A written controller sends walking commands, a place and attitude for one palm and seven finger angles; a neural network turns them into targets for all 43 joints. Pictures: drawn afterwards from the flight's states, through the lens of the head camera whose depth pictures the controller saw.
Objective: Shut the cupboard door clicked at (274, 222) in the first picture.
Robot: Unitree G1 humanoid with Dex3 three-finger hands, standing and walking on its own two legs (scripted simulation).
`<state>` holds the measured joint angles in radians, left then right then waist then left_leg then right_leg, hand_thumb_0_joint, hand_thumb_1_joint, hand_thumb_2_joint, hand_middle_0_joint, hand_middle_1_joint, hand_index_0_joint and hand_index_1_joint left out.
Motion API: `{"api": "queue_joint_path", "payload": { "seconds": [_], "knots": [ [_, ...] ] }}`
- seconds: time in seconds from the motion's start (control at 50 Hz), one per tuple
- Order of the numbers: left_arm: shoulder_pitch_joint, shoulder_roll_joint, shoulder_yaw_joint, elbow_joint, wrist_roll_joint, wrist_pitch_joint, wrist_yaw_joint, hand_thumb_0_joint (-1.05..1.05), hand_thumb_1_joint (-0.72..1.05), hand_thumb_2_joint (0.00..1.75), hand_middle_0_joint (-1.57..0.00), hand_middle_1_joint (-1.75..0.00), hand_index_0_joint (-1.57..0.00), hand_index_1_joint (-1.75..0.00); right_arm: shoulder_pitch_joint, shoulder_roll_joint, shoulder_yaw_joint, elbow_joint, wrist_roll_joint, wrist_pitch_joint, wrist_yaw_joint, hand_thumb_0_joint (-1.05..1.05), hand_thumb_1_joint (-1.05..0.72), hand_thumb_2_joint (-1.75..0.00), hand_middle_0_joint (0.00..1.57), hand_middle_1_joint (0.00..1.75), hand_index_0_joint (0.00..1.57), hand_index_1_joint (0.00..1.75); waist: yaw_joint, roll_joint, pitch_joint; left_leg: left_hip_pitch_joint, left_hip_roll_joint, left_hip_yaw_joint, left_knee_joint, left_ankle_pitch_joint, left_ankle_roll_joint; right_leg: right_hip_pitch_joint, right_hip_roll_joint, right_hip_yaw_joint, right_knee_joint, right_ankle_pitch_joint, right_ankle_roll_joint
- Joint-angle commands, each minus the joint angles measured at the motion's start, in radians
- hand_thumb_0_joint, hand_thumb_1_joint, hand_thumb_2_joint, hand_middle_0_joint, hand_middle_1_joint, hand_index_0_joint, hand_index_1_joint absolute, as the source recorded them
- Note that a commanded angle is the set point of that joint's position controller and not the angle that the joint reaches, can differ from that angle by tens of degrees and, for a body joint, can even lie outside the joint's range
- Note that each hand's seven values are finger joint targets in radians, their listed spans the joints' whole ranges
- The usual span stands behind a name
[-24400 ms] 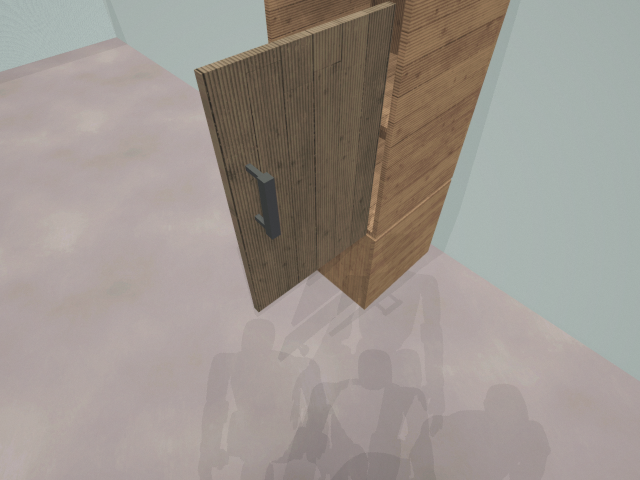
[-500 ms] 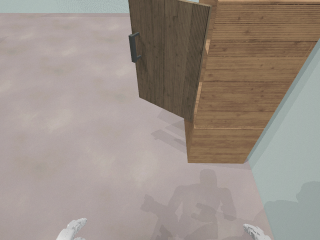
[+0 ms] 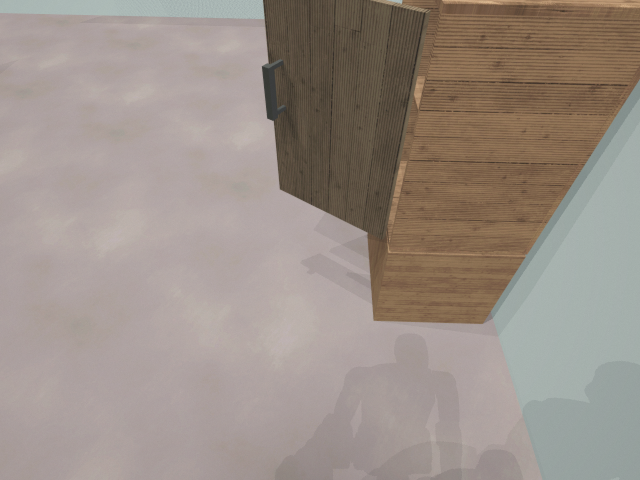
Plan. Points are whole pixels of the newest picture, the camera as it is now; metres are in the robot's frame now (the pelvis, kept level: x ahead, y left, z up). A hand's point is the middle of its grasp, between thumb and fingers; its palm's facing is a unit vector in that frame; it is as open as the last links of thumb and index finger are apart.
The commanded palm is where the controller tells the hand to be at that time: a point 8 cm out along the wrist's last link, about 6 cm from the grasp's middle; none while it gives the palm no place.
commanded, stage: let the arm hang, fingers relaxed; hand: left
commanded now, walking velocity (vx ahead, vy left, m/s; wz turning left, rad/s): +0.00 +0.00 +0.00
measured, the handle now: (275, 90) +0.96 +0.16 +0.01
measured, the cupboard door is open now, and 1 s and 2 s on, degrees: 57 57 57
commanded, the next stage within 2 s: look to check the result in 0.38 s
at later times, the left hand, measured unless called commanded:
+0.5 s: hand out of the picture +0.02 +0.18 -0.17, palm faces +0.03 -0.98 -0.22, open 7.3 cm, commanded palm none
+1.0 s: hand out of the picture +0.07 +0.20 -0.16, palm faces +0.01 -0.96 -0.27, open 7.4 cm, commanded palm none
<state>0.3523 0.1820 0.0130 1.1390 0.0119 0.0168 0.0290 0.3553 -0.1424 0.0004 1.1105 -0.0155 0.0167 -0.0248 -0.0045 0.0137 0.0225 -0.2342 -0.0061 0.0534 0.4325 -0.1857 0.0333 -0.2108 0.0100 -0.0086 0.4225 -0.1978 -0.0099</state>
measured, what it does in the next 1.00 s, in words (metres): stands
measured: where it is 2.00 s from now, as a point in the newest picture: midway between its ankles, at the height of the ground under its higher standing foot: outside the picture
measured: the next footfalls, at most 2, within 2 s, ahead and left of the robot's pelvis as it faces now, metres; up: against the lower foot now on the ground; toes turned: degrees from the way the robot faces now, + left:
right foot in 1.76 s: +0.11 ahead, -0.14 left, +0.00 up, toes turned +25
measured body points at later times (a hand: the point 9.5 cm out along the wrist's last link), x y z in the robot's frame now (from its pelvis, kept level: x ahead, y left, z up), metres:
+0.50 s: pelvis +0.01 -0.01 +0.00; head +0.02 -0.01 +0.45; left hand +0.02 +0.23 -0.15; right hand +0.02 -0.24 -0.15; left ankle +0.03 +0.10 -0.74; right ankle +0.02 -0.12 -0.74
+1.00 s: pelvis +0.03 -0.02 +0.01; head +0.04 -0.02 +0.45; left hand +0.07 +0.25 -0.14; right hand +0.08 -0.28 -0.14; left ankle +0.03 +0.10 -0.74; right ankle +0.02 -0.12 -0.74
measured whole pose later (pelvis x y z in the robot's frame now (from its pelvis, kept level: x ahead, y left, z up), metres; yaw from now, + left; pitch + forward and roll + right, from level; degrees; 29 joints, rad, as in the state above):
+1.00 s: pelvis +0.03 -0.02 +0.01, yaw +0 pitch -1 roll +0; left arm 0.19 0.25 0.01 1.12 0.01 -0.02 0.02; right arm 0.18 -0.25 0.00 1.11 -0.01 0.00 -0.02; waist 0.00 0.01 0.03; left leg -0.14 0.01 0.04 0.35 -0.19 0.00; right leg -0.11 0.03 -0.02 0.34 -0.21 -0.04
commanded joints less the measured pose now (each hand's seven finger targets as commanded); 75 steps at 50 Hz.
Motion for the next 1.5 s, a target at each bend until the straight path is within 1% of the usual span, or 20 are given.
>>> {"api": "queue_joint_path", "payload": {
  "seconds": [0.0,0.12,0.18,0.3,0.6,1.02,1.1,1.14,1.18,1.2,1.22,1.26,1.3,1.34,1.36,1.38,1.4,1.42,1.44,1.48],
  "knots": [
    [0.034,0.085,0.016,-0.035,0.004,-0.02,0.006,0.0,0.9,0.9,-0.2,-0.3,-0.2,-0.3,0.036,-0.122,-0.026,-0.036,-0.001,-0.019,-0.009,0.0,-0.9,-0.9,0.2,0.3,0.2,0.3,0.001,-0.018,0.07,-0.04,0.109,-0.143,-0.142,-0.148,0.013,-0.051,-0.086,0.095,-0.099,-0.104,-0.038],
    [0.017,0.079,0.015,-0.04,0.004,-0.027,0.008,0.0,0.9,0.9,-0.2,-0.3,-0.2,-0.3,0.019,-0.111,-0.024,-0.035,0.0,-0.022,-0.008,0.0,-0.9,-0.9,0.2,0.3,0.2,0.3,-0.004,-0.022,0.071,-0.012,0.1,-0.126,-0.129,-0.08,0.004,-0.05,-0.095,0.099,-0.107,-0.071,-0.035],
    [0.008,0.086,0.018,-0.045,0.005,-0.026,0.009,0.0,0.9,0.9,-0.2,-0.3,-0.2,-0.3,0.006,-0.12,-0.025,-0.036,0.001,-0.023,-0.009,0.0,-0.9,-0.9,0.2,0.3,0.2,0.3,-0.002,0.012,0.081,-0.005,0.105,-0.13,-0.136,-0.077,0.002,-0.053,-0.089,0.092,-0.103,-0.053,-0.033],
    [-0.021,0.1,0.02,-0.045,0.004,-0.031,0.006,0.0,0.9,0.9,-0.2,-0.3,-0.2,-0.3,-0.023,-0.133,-0.025,-0.04,0.001,-0.028,-0.009,0.0,-0.9,-0.9,0.2,0.3,0.2,0.3,-0.002,0.002,0.057,0.021,0.106,-0.123,-0.129,0.0,-0.001,-0.018,-0.099,0.093,-0.109,-0.004,-0.033],
    [-0.074,0.167,0.024,-0.045,0.0,-0.04,0.0,0.0,0.9,0.9,-0.2,-0.3,-0.2,-0.3,-0.088,-0.203,-0.029,-0.035,0.002,-0.03,-0.008,0.0,-0.9,-0.9,0.2,0.3,0.2,0.3,-0.003,-0.022,0.012,0.084,0.114,-0.117,-0.118,0.078,-0.004,0.029,-0.112,0.099,-0.133,0.059,-0.039],
    [-0.161,0.241,0.031,-0.059,-0.003,-0.048,-0.005,0.0,0.9,0.9,-0.2,-0.3,-0.2,-0.3,-0.179,-0.277,-0.031,-0.042,0.0,-0.032,-0.003,0.0,-0.9,-0.9,0.2,0.3,0.2,0.3,-0.001,-0.004,-0.014,0.122,0.124,-0.116,-0.134,0.14,-0.015,0.09,-0.124,0.103,-0.15,0.179,-0.04],
    [-0.115,0.178,0.026,-0.061,-0.005,-0.027,0.005,0.0,0.9,0.9,-0.2,-0.3,-0.2,-0.3,-0.145,-0.188,-0.015,-0.048,0.001,-0.012,0.002,0.0,-0.9,-0.9,0.2,0.3,0.2,0.3,0.004,-0.013,-0.013,0.063,0.108,-0.119,-0.078,0.189,-0.029,0.107,-0.15,0.06,-0.083,0.215,-0.024],
    [-0.107,0.198,0.038,-0.076,-0.003,-0.019,0.008,0.0,0.9,0.9,-0.2,-0.3,-0.2,-0.3,-0.146,-0.197,-0.023,-0.063,0.001,-0.002,0.004,0.0,-0.9,-0.9,0.2,0.3,0.2,0.3,0.011,-0.022,-0.008,0.013,0.088,-0.115,-0.022,0.181,-0.035,0.117,-0.179,0.063,-0.059,0.231,-0.043],
    [-0.095,0.223,0.057,-0.097,0.001,-0.014,0.012,0.0,0.9,0.9,-0.2,-0.3,-0.2,-0.3,-0.14,-0.193,-0.033,-0.087,0.003,0.006,0.006,0.0,-0.9,-0.9,0.2,0.3,0.2,0.3,0.016,-0.088,-0.022,-0.04,0.053,-0.091,0.083,0.142,-0.043,0.136,-0.244,0.084,-0.059,0.263,-0.086],
    [-0.091,0.23,0.065,-0.109,0.002,-0.012,0.013,0.0,0.9,0.9,-0.2,-0.3,-0.2,-0.3,-0.143,-0.186,-0.04,-0.096,0.002,0.011,0.007,0.0,-0.9,-0.9,0.2,0.3,0.2,0.3,0.021,-0.117,-0.014,-0.074,0.041,-0.072,0.17,0.04,-0.049,0.135,-0.293,0.102,-0.074,0.282,-0.121],
    [-0.092,0.234,0.069,-0.125,0.005,-0.011,0.015,0.0,0.9,0.9,-0.2,-0.3,-0.2,-0.3,-0.15,-0.182,-0.046,-0.113,0.0,0.019,0.007,0.0,-0.9,-0.9,0.2,0.3,0.2,0.3,0.023,-0.16,0.007,-0.121,0.031,-0.059,0.282,-0.151,-0.054,0.124,-0.341,0.12,-0.089,0.312,-0.164],
    [-0.116,0.23,0.082,-0.155,0.017,-0.012,0.019,0.0,0.9,0.9,-0.2,-0.3,-0.2,-0.3,-0.151,-0.172,-0.059,-0.138,0.002,0.025,0.012,0.0,-0.9,-0.9,0.2,0.3,0.2,0.3,0.016,-0.157,0.024,-0.182,0.057,-0.061,0.428,-0.329,-0.056,0.113,-0.409,0.114,-0.074,0.397,-0.219],
    [-0.155,0.239,0.09,-0.185,0.019,-0.013,0.017,0.0,0.9,0.9,-0.2,-0.3,-0.2,-0.3,-0.128,-0.154,-0.06,-0.153,0.006,0.026,0.022,0.0,-0.9,-0.9,0.2,0.3,0.2,0.3,-0.011,-0.122,0.031,-0.146,0.086,-0.055,0.336,-0.304,-0.062,0.089,-0.398,0.028,-0.003,0.444,-0.181],
    [-0.15,0.233,0.093,-0.199,0.01,-0.01,0.012,0.0,0.9,0.9,-0.2,-0.3,-0.2,-0.3,-0.082,-0.145,-0.058,-0.149,-0.001,0.023,0.028,0.0,-0.9,-0.9,0.2,0.3,0.2,0.3,-0.028,-0.086,0.012,-0.023,0.068,-0.011,0.141,-0.086,-0.06,0.026,-0.345,-0.048,0.1,0.361,-0.103],
    [-0.132,0.211,0.09,-0.21,0.005,-0.001,0.008,0.0,0.9,0.9,-0.2,-0.3,-0.2,-0.3,-0.044,-0.182,-0.066,-0.149,-0.007,0.017,0.03,0.0,-0.9,-0.9,0.2,0.3,0.2,0.3,-0.038,0.047,-0.007,0.064,0.117,-0.11,0.025,0.133,-0.025,-0.071,-0.269,-0.116,0.221,0.181,-0.031],
    [-0.113,0.154,0.081,-0.232,0.0,0.006,0.004,0.0,0.9,0.9,-0.2,-0.3,-0.2,-0.3,-0.019,-0.268,-0.085,-0.159,-0.017,0.014,0.026,0.0,-0.9,-0.9,0.2,0.3,0.2,0.3,-0.039,0.303,-0.004,0.097,0.301,-0.4,-0.059,0.384,0.078,-0.21,-0.123,-0.169,0.398,-0.215,0.053],
    [-0.169,0.147,0.074,-0.272,0.004,0.01,0.006,0.0,0.9,0.9,-0.2,-0.3,-0.2,-0.3,0.028,-0.306,-0.098,-0.154,-0.028,0.019,0.015,0.0,-0.9,-0.9,0.2,0.3,0.2,0.3,-0.077,0.261,-0.007,0.021,0.392,-0.538,-0.156,0.237,0.175,-0.221,-0.068,-0.074,0.56,-0.465,0.041],
    [-0.214,0.143,0.081,-0.28,0.01,0.022,0.009,0.0,0.9,0.9,-0.2,-0.3,-0.2,-0.3,0.029,-0.306,-0.098,-0.155,-0.027,0.016,0.009,0.0,-0.9,-0.9,0.2,0.3,0.2,0.3,-0.073,0.225,-0.009,-0.005,0.36,-0.561,-0.197,0.063,0.159,-0.265,-0.077,0.0,0.657,-0.406,0.03],
    [-0.221,0.149,0.085,-0.283,0.012,0.021,0.005,0.0,0.9,0.9,-0.2,-0.3,-0.2,-0.3,-0.011,-0.292,-0.094,-0.17,-0.026,0.013,0.004,0.0,-0.9,-0.9,0.2,0.3,0.2,0.3,-0.052,0.189,0.013,-0.031,0.333,-0.543,-0.196,-0.02,0.145,-0.297,-0.085,0.027,0.694,-0.337,0.033],
    [-0.208,0.141,0.083,-0.278,0.012,0.01,-0.006,0.0,0.9,0.9,-0.2,-0.3,-0.2,-0.3,-0.059,-0.265,-0.086,-0.189,-0.023,0.003,-0.002,0.0,-0.9,-0.9,0.2,0.3,0.2,0.3,-0.027,0.102,-0.003,-0.007,0.269,-0.455,-0.162,0.038,0.127,-0.303,-0.082,0.031,0.661,-0.247,0.046]
  ]
}}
